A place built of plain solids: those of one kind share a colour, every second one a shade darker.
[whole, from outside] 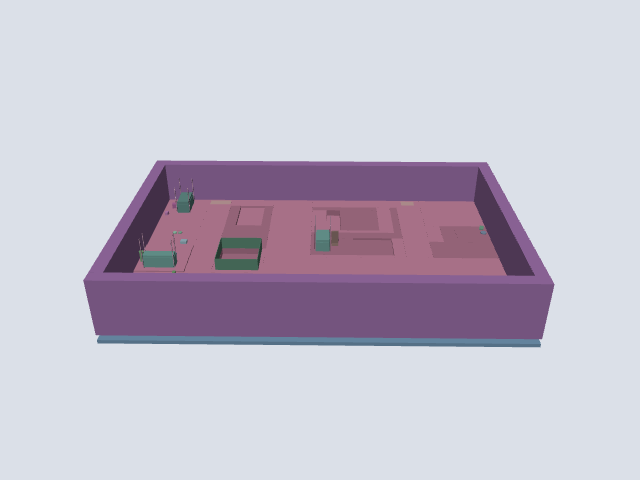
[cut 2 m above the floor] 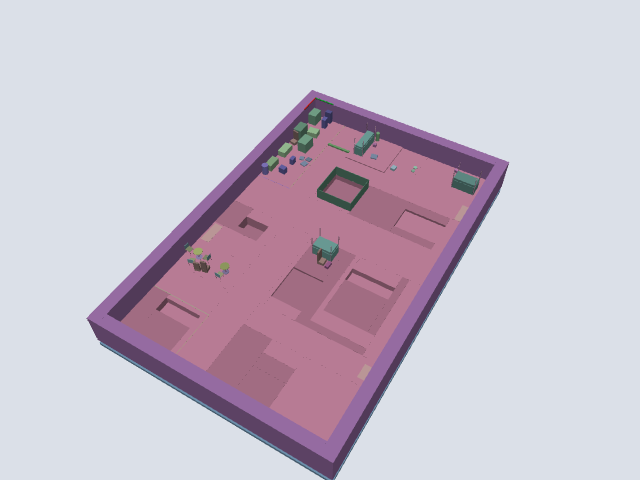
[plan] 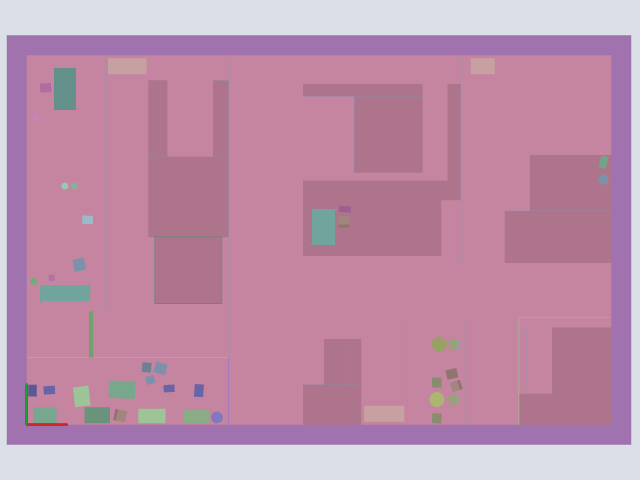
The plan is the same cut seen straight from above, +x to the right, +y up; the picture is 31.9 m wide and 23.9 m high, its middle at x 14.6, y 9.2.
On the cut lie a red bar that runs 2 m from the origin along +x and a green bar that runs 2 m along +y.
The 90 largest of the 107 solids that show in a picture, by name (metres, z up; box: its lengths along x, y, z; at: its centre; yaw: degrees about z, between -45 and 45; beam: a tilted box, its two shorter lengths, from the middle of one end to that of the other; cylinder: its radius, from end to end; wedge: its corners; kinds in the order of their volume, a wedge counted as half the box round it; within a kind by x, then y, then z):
{
 "floor_1": {"box": [3.95, 4.05, 1.1], "at": [1.98, 7.67, -0.45]},
 "floor_2": {"box": [3.95, 2.6, 1.0], "at": [1.98, 11.0, -0.5]},
 "floor_3": {"box": [3.95, 6.1, 1.0], "at": [1.98, 15.35, -0.5]},
 "floor_4": {"box": [2.1, 12.75, 1.0], "at": [5.0, 12.03, -0.5]},
 "floor_5": {"box": [10.05, 3.35, 1.0], "at": [5.03, 1.68, -0.5]},
 "floor_6": {"box": [10.05, 2.3, 1.0], "at": [5.03, 4.5, -0.5]},
 "floor_7": {"box": [0.35, 3.29, 1.32], "at": [6.22, 7.7, -0.66]},
 "floor_8": {"box": [0.95, 3.8, 1.32], "at": [6.53, 15.25, -0.66]},
 "floor_9": {"box": [3.29, 3.29, 0.79], "at": [8.04, 7.7, -0.93]},
 "floor_10": {"box": [4.0, 0.4, 1.32], "at": [8.05, 5.85, -0.66]},
 "floor_11": {"box": [4.0, 4.01, 1.32], "at": [8.05, 11.35, -0.66]},
 "floor_12": {"box": [4.0, 1.25, 1.32], "at": [8.05, 17.77, -0.66]},
 "floor_13": {"box": [2.27, 3.8, 1.1], "at": [8.13, 15.25, -0.77]},
 "floor_14": {"box": [0.78, 3.8, 1.32], "at": [9.66, 15.25, -0.66]},
 "floor_15": {"box": [0.36, 3.29, 1.32], "at": [9.87, 7.7, -0.66]},
 "floor_16": {"box": [3.7, 18.4, 1.0], "at": [11.9, 9.2, -0.5]},
 "floor_17": {"box": [1.05, 2.27, 1.32], "at": [14.28, 3.13, -0.66]},
 "floor_18": {"box": [1.3, 3.8, 1.32], "at": [14.4, 14.45, -0.66]},
 "floor_19": {"box": [2.9, 2.0, 1.32], "at": [15.2, 1.0, -0.66]},
 "floor_20": {"box": [2.9, 1.08, 1.32], "at": [15.2, 4.81, -0.66]},
 "floor_21": {"box": [1.25, 2.27, 0.31], "at": [15.43, 3.13, -1.17]},
 "floor_22": {"box": [3.6, 2.78, 1.32], "at": [15.55, 9.79, -0.66]},
 "floor_23": {"box": [1.25, 3.8, 0.77], "at": [15.68, 14.45, -0.94]},
 "floor_24": {"box": [0.6, 2.27, 1.32], "at": [16.35, 3.13, -0.66]},
 "floor_25": {"box": [5.95, 0.4, 1.32], "at": [16.73, 12.35, -0.66]},
 "floor_26": {"box": [5.95, 0.62, 1.32], "at": [16.73, 16.66, -0.66]},
 "floor_27": {"box": [7.85, 0.35, 1.32], "at": [17.68, 8.22, -0.66]},
 "floor_28": {"box": [7.85, 0.97, 1.32], "at": [17.68, 11.66, -0.66]},
 "floor_29": {"box": [7.85, 1.43, 1.32], "at": [17.68, 17.68, -0.66]},
 "floor_30": {"box": [2.3, 5.35, 1.0], "at": [17.8, 2.67, -0.5]},
 "floor_31": {"box": [3.4, 3.8, 1.32], "at": [18.0, 14.45, -0.66]},
 "floor_32": {"box": [3.29, 2.78, 1.15], "at": [19.0, 9.79, -0.74]},
 "floor_33": {"box": [1.25, 4.82, 1.32], "at": [20.32, 14.56, -0.66]},
 "floor_34": {"box": [2.95, 5.35, 1.0], "at": [20.43, 2.67, -0.5]},
 "floor_35": {"box": [0.96, 2.78, 1.32], "at": [21.12, 9.79, -0.66]},
 "floor_36": {"box": [0.65, 4.82, 1.32], "at": [21.27, 14.56, -0.66]},
 "floor_37": {"box": [15.35, 2.7, 1.0], "at": [21.43, 6.7, -0.5]},
 "floor_38": {"box": [2.2, 10.35, 1.0], "at": [22.7, 13.22, -0.5]},
 "floor_39": {"box": [2.6, 5.35, 1.0], "at": [23.2, 2.67, -0.5]},
 "floor_40": {"box": [1.25, 2.78, 1.32], "at": [24.43, 12.04, -0.66]},
 "floor_41": {"box": [0.4, 3.29, 1.32], "at": [24.7, 3.19, -0.66]},
 "floor_42": {"box": [1.25, 3.29, 0.68], "at": [25.52, 3.19, -0.98]},
 "floor_43": {"box": [1.25, 2.78, 1.32], "at": [25.68, 12.04, -0.66]},
 "floor_44": {"box": [5.3, 2.6, 1.32], "at": [26.45, 9.35, -0.66]},
 "floor_45": {"box": [5.3, 4.97, 1.32], "at": [26.45, 15.91, -0.66]},
 "floor_46": {"box": [4.6, 1.55, 1.32], "at": [26.8, 0.78, -0.66]},
 "floor_47": {"box": [4.6, 0.51, 1.32], "at": [26.8, 5.09, -0.66]},
 "floor_48": {"box": [2.95, 3.29, 1.32], "at": [27.62, 3.19, -0.66]},
 "floor_49": {"box": [2.8, 2.78, 1.32], "at": [27.7, 12.04, -0.66]},
 "wall_1": {"box": [1.0, 18.4, 4.6], "at": [-0.5, 9.2, 1.3]},
 "wall_2": {"box": [31.1, 1.0, 4.6], "at": [14.55, -0.5, 1.3]},
 "wall_3": {"box": [31.1, 1.0, 4.6], "at": [14.55, 18.9, 1.3]},
 "wall_4": {"box": [1.0, 18.4, 4.6], "at": [29.6, 9.2, 1.3]},
 "floor_base_1": {"box": [31.1, 20.4, 0.3], "at": [14.55, 9.2, -1.57]},
 "piece_1": {"box": [2.5, 0.8, 0.87], "at": [1.91, 6.55, 0.54]},
 "piece_2": {"box": [2.42, 0.72, 0.19], "at": [1.91, 6.55, 1.06]},
 "piece_3": {"box": [1.1, 2.1, 0.89], "at": [1.91, 16.72, 0.45]},
 "piece_4": {"box": [1.02, 2.02, 0.22], "at": [1.91, 16.72, 1.0]},
 "piece_5": {"box": [1.15, 1.8, 0.84], "at": [14.78, 9.85, 0.42]},
 "piece_6": {"box": [1.07, 1.72, 0.23], "at": [14.78, 9.85, 0.95]},
 "pallet_load_1": {"box": [1.15, 0.79, 1.13], "at": [0.9, 0.47, 0.56]},
 "pallet_load_2": {"box": [1.27, 0.8, 1.19], "at": [3.51, 0.47, 0.59]},
 "pallet_load_3": {"box": [1.32, 0.88, 1.07], "at": [4.74, 1.75, 0.54], "yaw": -2.1},
 "sack_pile_1": {"box": [0.78, 0.99, 0.56], "at": [2.74, 1.41, 0.28], "yaw": 7.0},
 "sack_pile_2": {"box": [1.36, 0.73, 0.58], "at": [6.23, 0.43, 0.29]},
 "sack_pile_3": {"box": [1.27, 0.67, 0.64], "at": [8.44, 0.41, 0.32]},
 "crate_stack_1": {"box": [0.43, 0.59, 1.28], "at": [0.28, 1.7, 0.64]},
 "crate_stack_2": {"box": [0.57, 0.42, 1.02], "at": [1.12, 1.72, 0.51], "yaw": 4.3},
 "crate_stack_3": {"box": [0.55, 0.37, 0.63], "at": [7.09, 1.81, 0.32], "yaw": 3.3},
 "crate_stack_4": {"box": [0.46, 0.63, 0.6], "at": [8.57, 1.7, 0.3], "yaw": -3.8},
 "hand_truck_1": {"box": [0.14, 0.56, 0.98], "at": [4.42, 0.5, 0.79], "yaw": -11.0},
 "hand_truck_2": {"box": [0.61, 0.56, 0.3], "at": [4.65, 0.46, 0.15], "yaw": -11.0},
 "hand_truck_3": {"box": [0.57, 0.57, 0.3], "at": [15.78, 10.11, 0.15], "yaw": 1.9},
 "hand_truck_4": {"box": [0.57, 0.14, 1.09], "at": [15.79, 9.9, 0.84], "yaw": 1.9},
 "hand_truck_5": {"box": [0.56, 0.48, 0.3], "at": [21.16, 2.53, 0.15], "yaw": 13.6},
 "hand_truck_6": {"box": [0.14, 0.48, 0.98], "at": [21.37, 2.58, 0.79], "yaw": 13.6},
 "hand_truck_7": {"box": [0.52, 0.48, 0.26], "at": [21.39, 1.93, 0.13], "yaw": 17.3},
 "rail_1": {"box": [0.04, 3.29, 1.0], "at": [6.38, 7.7, 0.5]},
 "rail_2": {"box": [3.37, 0.04, 1.0], "at": [8.04, 6.03, 0.5]},
 "rail_3": {"box": [3.37, 0.04, 1.0], "at": [8.04, 9.36, 0.5]},
 "rail_4": {"box": [0.04, 3.29, 1.0], "at": [9.71, 7.7, 0.5]},
 "barrel_1": {"cylinder": 0.29, "from": [9.47, 0.36, 0.0], "to": [9.47, 0.36, 0.96]},
 "low_mat_1": {"box": [1.92, 0.8, 0.06], "at": [5.0, 17.85, -0.02]},
 "low_mat_2": {"box": [2.0, 0.8, 0.06], "at": [17.8, 0.55, -0.02]},
 "low_mat_3": {"box": [1.2, 0.8, 0.06], "at": [22.7, 17.85, -0.02]},
 "step_hump_1": {"box": [0.22, 2.3, 0.2], "at": [3.2, 4.5, 0.05]},
 "crate_1": {"box": [0.55, 0.45, 0.4], "at": [0.94, 16.78, 0.2], "yaw": 4.1},
 "bin_1": {"cylinder": 0.18, "from": [0.34, 7.14, 0.1], "to": [0.34, 7.14, 0.98]},
 "inway_crate_1": {"box": [0.53, 0.42, 0.29], "at": [3.03, 10.21, 0.1], "yaw": -3.7},
 "hose_coil_1": {"box": [0.58, 0.61, 0.15], "at": [2.61, 7.97, 0.12], "yaw": 11.2}
}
